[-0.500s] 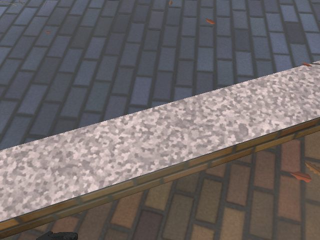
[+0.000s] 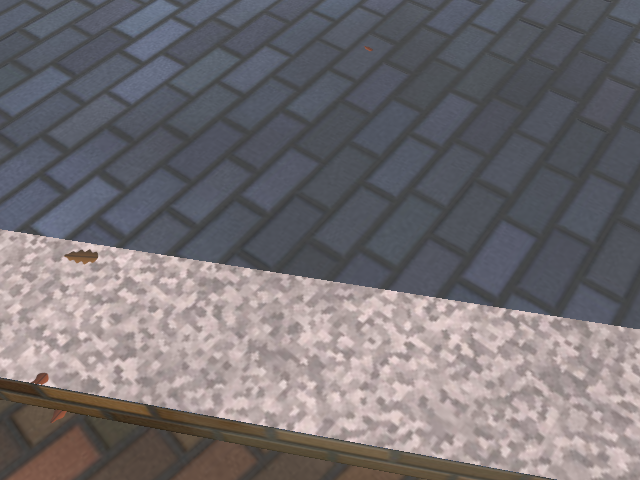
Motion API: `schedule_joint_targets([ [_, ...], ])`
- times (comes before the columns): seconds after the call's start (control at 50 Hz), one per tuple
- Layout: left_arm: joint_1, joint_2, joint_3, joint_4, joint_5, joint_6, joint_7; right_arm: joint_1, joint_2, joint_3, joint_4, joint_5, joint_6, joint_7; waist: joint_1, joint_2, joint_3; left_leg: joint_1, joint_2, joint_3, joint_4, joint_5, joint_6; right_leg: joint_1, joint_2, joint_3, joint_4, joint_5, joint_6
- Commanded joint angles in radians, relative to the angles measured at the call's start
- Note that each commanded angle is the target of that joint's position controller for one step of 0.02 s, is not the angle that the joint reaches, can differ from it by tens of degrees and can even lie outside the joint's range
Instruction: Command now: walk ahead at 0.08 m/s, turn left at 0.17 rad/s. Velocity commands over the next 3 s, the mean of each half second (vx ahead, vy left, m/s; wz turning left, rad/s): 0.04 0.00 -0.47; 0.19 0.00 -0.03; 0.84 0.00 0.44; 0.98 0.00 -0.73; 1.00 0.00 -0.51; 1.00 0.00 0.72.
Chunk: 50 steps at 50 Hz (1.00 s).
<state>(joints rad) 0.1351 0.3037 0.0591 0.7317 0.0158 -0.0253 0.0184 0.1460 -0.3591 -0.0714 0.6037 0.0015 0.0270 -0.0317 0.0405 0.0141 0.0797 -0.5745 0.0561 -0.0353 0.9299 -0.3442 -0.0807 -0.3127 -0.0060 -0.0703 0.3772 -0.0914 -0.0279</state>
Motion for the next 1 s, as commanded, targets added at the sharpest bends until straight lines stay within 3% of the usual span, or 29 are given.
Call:
schedule_joint_targets([
  [0.02, -0.071, 0.101, 0.011, -0.053, -0.021, -0.017, -0.019, 0.104, 0.022, 0.027, -0.023, -0.011, -0.006, 0.013, -0.062, -0.102, -0.241, 0.289, -0.029, -0.004, -0.204, 0.1, 0.033, 0.043, -0.223, 0.182, -0.072, 0.342, -0.227],
  [0.06, -0.07, 0.084, -0.004, -0.033, -0.031, -0.019, -0.038, 0.115, 0.015, 0.027, -0.005, -0.017, -0.006, 0.018, -0.093, -0.102, -0.209, 0.462, -0.065, 0.026, -0.456, 0.243, 0.064, -0.024, -0.174, 0.181, -0.023, 0.164, -0.162],
  [0.08, -0.023, 0.074, -0.011, -0.017, -0.033, -0.022, -0.044, 0.098, -0.03, 0.016, -0.017, -0.02, -0.004, 0.012, -0.089, -0.101, -0.187, 0.547, -0.047, 0.007, -0.532, 0.255, 0.092, -0.082, -0.135, 0.194, 0.005, 0.045, -0.097],
  [0.1, 0.022, 0.05, -0.022, -0.019, -0.012, -0.025, -0.054, 0.108, -0.114, 0.001, -0.043, -0.033, 0.004, -0.002, -0.072, 0.0, -0.218, 0.654, 0.135, -0.152, -0.529, 0.418, 0.151, -0.161, -0.072, 0.175, 0.115, -0.229, -0.015],
  [0.12, 0.094, 0.041, -0.022, -0.027, -0.014, -0.03, -0.059, 0.058, -0.191, -0.016, -0.065, -0.045, 0.022, -0.015, -0.036, 0.198, -0.232, 0.639, 0.343, -0.262, -0.535, 0.483, 0.282, -0.27, 0.012, 0.078, 0.288, -0.47, 0.052],
  [0.14, 0.052, 0.135, 0.01, -0.032, -0.039, -0.022, -0.04, 0.057, -0.194, -0.034, -0.051, -0.053, 0.022, -0.014, -0.097, 0.235, -0.204, 0.468, 0.369, -0.285, -0.607, 0.365, 0.362, -0.259, 0.001, 0.052, 0.512, -0.502, 0.082],
  [0.16, 0.056, 0.186, 0.036, -0.024, -0.055, -0.004, -0.024, 0.027, -0.15, -0.021, -0.05, -0.052, 0.012, -0.012, -0.087, 0.196, -0.145, 0.404, 0.323, -0.233, -0.632, 0.319, 0.349, -0.275, -0.014, 0.075, 0.675, -0.481, 0.095],
  [0.2, 0.142, 0.155, 0.047, 0.012, -0.043, 0.045, 0.008, -0.087, -0.072, 0.001, -0.057, -0.029, -0.008, -0.013, -0.029, 0.188, -0.105, 0.349, 0.259, -0.096, -0.636, 0.333, 0.286, -0.293, -0.031, 0.083, 0.83, -0.403, 0.123],
  [0.26, 0.134, 0.092, 0.039, -0.023, -0.034, 0.07, 0.019, -0.125, -0.026, 0.008, -0.04, -0.028, -0.02, -0.022, -0.013, 0.139, -0.104, 0.366, 0.24, 0.01, -0.626, 0.369, 0.269, -0.297, -0.062, 0.064, 0.789, -0.294, 0.145],
  [0.32, 0.071, 0.039, 0.019, -0.083, -0.029, 0.063, -0.01, -0.104, -0.048, -0.01, -0.014, -0.022, -0.015, -0.03, -0.045, 0.127, -0.154, 0.435, 0.262, 0.057, -0.589, 0.421, 0.269, -0.222, -0.092, 0.043, 0.561, -0.262, 0.126],
  [0.34, 0.063, 0.04, 0.017, -0.101, -0.028, 0.061, -0.022, -0.09, -0.067, -0.019, -0.003, -0.018, -0.013, -0.029, -0.054, 0.131, -0.171, 0.452, 0.282, 0.058, -0.582, 0.453, 0.274, -0.191, -0.088, 0.026, 0.507, -0.262, 0.114],
  [0.4, 0.1, 0.069, 0.032, -0.125, -0.032, 0.067, -0.045, -0.078, -0.096, -0.037, 0.025, 0.003, -0.015, -0.02, -0.039, 0.144, -0.18, 0.47, 0.32, 0.074, -0.533, 0.491, 0.253, -0.11, -0.067, -0.016, 0.371, -0.252, 0.063],
  [0.44, 0.17, 0.085, 0.05, -0.109, -0.031, 0.072, -0.041, -0.076, -0.069, -0.038, 0.047, 0.019, -0.016, -0.014, 0.001, 0.094, -0.175, 0.403, 0.28, 0.141, -0.41, 0.385, 0.168, 0.027, -0.022, -0.031, 0.195, -0.112, 0.004],
  [0.46, 0.219, 0.149, 0.076, -0.097, -0.026, 0.071, -0.024, -0.024, -0.032, -0.033, 0.067, 0.006, -0.015, -0.005, 0.006, -0.064, -0.156, 0.279, 0.192, 0.215, -0.222, 0.216, 0.088, 0.146, -0.048, 0.084, 0.079, 0.14, -0.054],
  [0.48, 0.246, 0.313, 0.114, -0.12, -0.02, 0.064, -0.001, -0.076, 0.033, -0.009, 0.0, -0.044, -0.014, -0.002, -0.011, -0.426, -0.122, -0.103, 0.016, 0.254, 0.121, -0.282, -0.033, 0.321, -0.3, 0.513, 0.033, 0.57, -0.23],
  [0.5, 0.268, 0.296, 0.103, -0.143, 0.021, 0.037, -0.011, -0.194, 0.006, -0.011, -0.033, -0.039, -0.025, -0.007, 0.059, -0.304, -0.243, -0.186, -0.061, 0.023, 0.307, -0.368, -0.028, 0.332, -0.372, 0.651, -0.01, 0.539, -0.365],
  [0.52, 0.229, 0.275, 0.097, -0.148, 0.024, 0.015, -0.018, -0.205, -0.022, -0.02, -0.031, -0.013, -0.029, -0.01, 0.047, -0.18, -0.235, -0.204, -0.046, -0.037, 0.341, -0.293, 0.003, 0.326, -0.339, 0.583, -0.028, 0.405, -0.328],
  [0.54, 0.164, 0.249, 0.094, -0.156, -0.004, 0.008, -0.01, -0.183, -0.024, -0.025, -0.015, -0.007, -0.034, -0.017, 0.009, -0.117, -0.205, -0.208, -0.029, -0.065, 0.307, -0.189, 0.024, 0.299, -0.284, 0.524, -0.026, 0.292, -0.266],
  [0.56, 0.096, 0.206, 0.08, -0.17, -0.033, 0.018, 0.001, -0.156, -0.039, -0.032, 0.004, -0.014, -0.034, -0.026, -0.021, -0.082, -0.184, -0.205, -0.015, -0.072, 0.265, -0.114, 0.026, 0.266, -0.254, 0.479, -0.024, 0.223, -0.218],
  [0.58, 0.048, 0.183, 0.069, -0.189, -0.042, 0.028, 0.012, -0.136, -0.047, -0.037, 0.011, -0.02, -0.034, -0.028, -0.043, -0.104, -0.179, -0.156, -0.023, -0.071, 0.244, -0.056, 0.023, 0.209, -0.225, 0.451, -0.024, 0.211, -0.193],
  [0.64, 0.016, 0.117, 0.034, -0.208, -0.01, 0.037, 0.028, -0.034, -0.031, -0.031, 0.074, -0.009, -0.026, -0.014, -0.051, -0.105, -0.239, -0.063, -0.033, -0.023, 0.242, 0.046, -0.003, 0.202, -0.201, 0.328, -0.015, 0.303, -0.179],
  [0.72, -0.006, 0.027, -0.013, -0.165, 0.019, 0.031, 0.022, -0.005, 0.03, -0.001, 0.105, -0.005, -0.017, 0.002, -0.044, -0.124, -0.212, 0.115, 0.025, -0.01, -0.013, 0.112, -0.022, 0.134, -0.161, 0.208, -0.047, 0.168, -0.16],
  [0.76, -0.01, 0.064, -0.006, -0.143, 0.036, 0.03, 0.013, -0.031, 0.001, -0.002, 0.096, 0.001, -0.017, 0.011, -0.014, -0.153, -0.145, 0.18, 0.028, 0.01, -0.105, 0.092, -0.015, 0.077, -0.174, 0.207, -0.083, 0.034, -0.176],
  [0.78, 0.013, 0.11, 0.008, -0.132, 0.032, 0.03, 0.011, -0.037, -0.023, -0.005, 0.086, 0.007, -0.019, 0.012, 0.009, -0.16, -0.132, 0.164, 0.017, 0.032, -0.119, 0.076, -0.005, 0.079, -0.194, 0.238, -0.132, -0.183, -0.188],
  [0.8, 0.038, 0.181, 0.032, -0.124, 0.021, 0.03, 0.007, -0.05, -0.054, -0.009, 0.073, 0.019, -0.023, 0.012, 0.038, -0.187, -0.098, 0.099, -0.004, 0.06, -0.098, 0.035, 0.006, 0.105, -0.228, 0.303, -0.183, -0.369, -0.204],
  [0.82, 0.061, 0.205, 0.041, -0.112, 0.009, 0.026, 0.007, -0.058, -0.074, -0.014, 0.061, 0.029, -0.03, 0.012, 0.05, -0.19, -0.067, 0.009, 0.008, 0.042, -0.084, 0.002, 0.024, 0.154, -0.272, 0.376, -0.217, -0.504, -0.212],
  [0.88, 0.101, 0.161, 0.04, -0.078, -0.02, -0.015, 0.016, -0.059, -0.05, -0.017, 0.054, 0.035, -0.057, 0.017, 0.051, -0.119, -0.01, -0.233, 0.05, -0.037, -0.049, -0.018, 0.072, 0.358, -0.357, 0.465, -0.261, -0.561, -0.207],
  [0.94, 0.091, 0.127, 0.043, -0.069, -0.017, -0.054, 0.015, -0.034, -0.011, -0.017, 0.057, 0.038, -0.076, 0.029, 0.03, -0.075, -0.051, -0.298, 0.08, -0.041, 0.001, 0.027, 0.09, 0.447, -0.352, 0.37, -0.273, -0.437, -0.181],
  [1.0, 0.078, 0.119, 0.051, -0.064, -0.013, -0.069, 0.004, -0.037, 0.026, -0.006, 0.04, 0.039, -0.079, 0.042, 0.02, -0.067, -0.067, -0.278, 0.097, -0.011, 0.006, 0.084, 0.083, 0.418, -0.327, 0.236, -0.286, -0.328, -0.165],
])
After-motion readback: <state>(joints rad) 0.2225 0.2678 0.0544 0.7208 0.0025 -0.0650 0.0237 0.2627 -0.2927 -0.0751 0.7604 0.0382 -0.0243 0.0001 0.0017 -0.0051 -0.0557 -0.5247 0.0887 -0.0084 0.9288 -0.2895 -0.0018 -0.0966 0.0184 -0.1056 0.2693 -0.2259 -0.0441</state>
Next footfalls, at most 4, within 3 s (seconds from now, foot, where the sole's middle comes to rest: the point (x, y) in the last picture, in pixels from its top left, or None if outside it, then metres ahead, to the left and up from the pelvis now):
0.10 left None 0.11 0.14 -0.78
0.46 right None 0.05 -0.12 -0.78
1.24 left None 0.31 0.11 -0.78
1.64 right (347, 350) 0.64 0.00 -0.64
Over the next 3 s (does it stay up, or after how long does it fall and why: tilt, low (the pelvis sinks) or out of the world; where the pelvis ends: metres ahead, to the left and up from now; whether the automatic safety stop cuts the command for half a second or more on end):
stays up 1.59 -0.42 0.11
